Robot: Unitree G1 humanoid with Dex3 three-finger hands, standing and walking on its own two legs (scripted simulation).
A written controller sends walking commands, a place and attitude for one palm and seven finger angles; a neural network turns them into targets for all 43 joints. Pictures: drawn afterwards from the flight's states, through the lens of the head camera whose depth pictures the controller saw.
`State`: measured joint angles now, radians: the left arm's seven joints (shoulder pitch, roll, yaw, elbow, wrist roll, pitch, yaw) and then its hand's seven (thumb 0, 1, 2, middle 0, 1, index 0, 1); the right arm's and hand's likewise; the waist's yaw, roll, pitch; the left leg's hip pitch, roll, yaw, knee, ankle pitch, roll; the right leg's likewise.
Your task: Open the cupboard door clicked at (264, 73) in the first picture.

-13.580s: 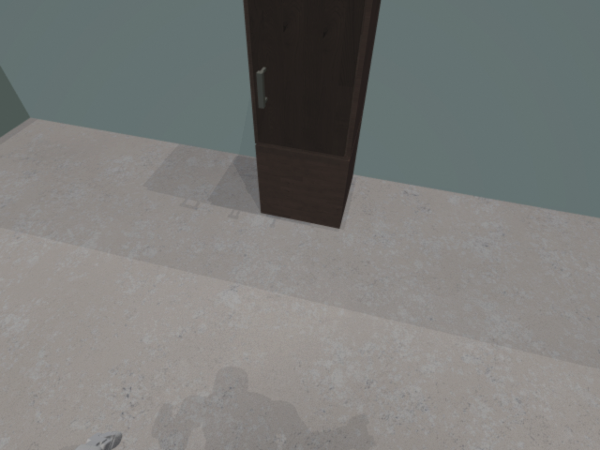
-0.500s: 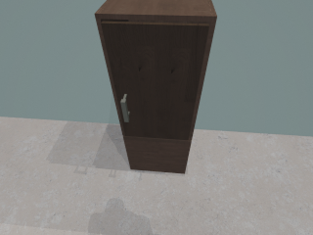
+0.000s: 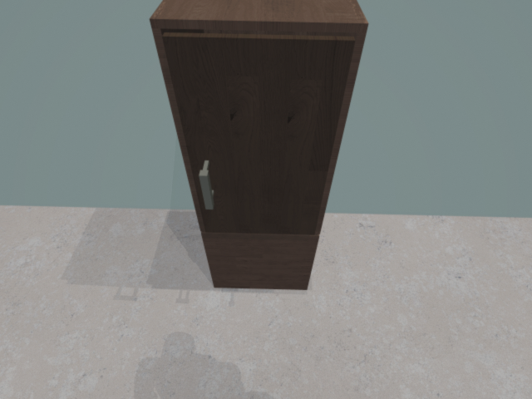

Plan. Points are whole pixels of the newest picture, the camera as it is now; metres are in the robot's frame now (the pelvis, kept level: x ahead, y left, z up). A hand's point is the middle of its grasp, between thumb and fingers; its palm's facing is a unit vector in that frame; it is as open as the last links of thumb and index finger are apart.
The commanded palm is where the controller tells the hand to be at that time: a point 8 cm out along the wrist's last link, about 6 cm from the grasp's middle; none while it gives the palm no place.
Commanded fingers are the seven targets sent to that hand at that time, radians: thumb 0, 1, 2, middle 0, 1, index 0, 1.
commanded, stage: look again from close up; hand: left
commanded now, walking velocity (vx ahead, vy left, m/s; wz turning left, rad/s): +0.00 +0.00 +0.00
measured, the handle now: (208, 185) +0.61 +0.19 -0.11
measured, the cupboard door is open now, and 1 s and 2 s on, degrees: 0 0 0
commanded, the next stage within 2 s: shuffle to correct the standing spot in 0.56 s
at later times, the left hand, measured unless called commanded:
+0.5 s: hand out of the picture -0.03 +0.17 -0.18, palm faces +0.03 -0.98 -0.20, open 7.4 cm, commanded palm none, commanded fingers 0.00 0.90 0.90 -0.20 -0.30 -0.20 -0.30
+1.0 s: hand out of the picture -0.02 +0.14 -0.20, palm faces +0.07 -0.99 -0.15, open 7.4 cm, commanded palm none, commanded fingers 0.00 0.90 0.90 -0.20 -0.30 -0.20 -0.30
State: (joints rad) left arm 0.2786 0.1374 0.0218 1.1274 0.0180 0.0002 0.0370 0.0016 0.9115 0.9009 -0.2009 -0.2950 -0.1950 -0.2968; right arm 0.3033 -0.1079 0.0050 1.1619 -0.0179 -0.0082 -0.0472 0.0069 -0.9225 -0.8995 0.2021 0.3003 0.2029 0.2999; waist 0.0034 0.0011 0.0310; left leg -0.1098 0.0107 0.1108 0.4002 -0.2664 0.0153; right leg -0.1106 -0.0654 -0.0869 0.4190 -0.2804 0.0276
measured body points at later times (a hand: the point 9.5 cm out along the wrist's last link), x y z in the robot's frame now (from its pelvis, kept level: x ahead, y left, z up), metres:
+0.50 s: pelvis -0.02 +0.00 -0.01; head -0.01 -0.01 +0.44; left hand -0.03 +0.22 -0.16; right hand -0.02 -0.22 -0.17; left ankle -0.03 +0.10 -0.74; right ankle -0.04 -0.13 -0.74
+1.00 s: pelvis +0.03 -0.02 -0.02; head +0.04 -0.01 +0.43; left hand -0.02 +0.20 -0.19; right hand +0.02 -0.23 -0.18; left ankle -0.03 +0.10 -0.74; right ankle -0.03 -0.13 -0.74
